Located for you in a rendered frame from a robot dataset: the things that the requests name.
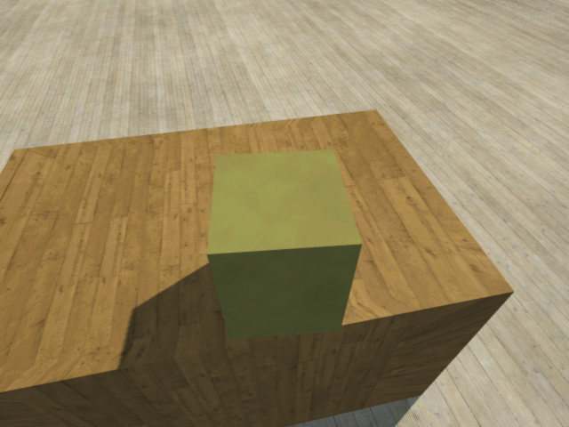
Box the pedestal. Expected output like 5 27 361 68
0 109 514 427

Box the carton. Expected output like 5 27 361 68
207 149 362 340

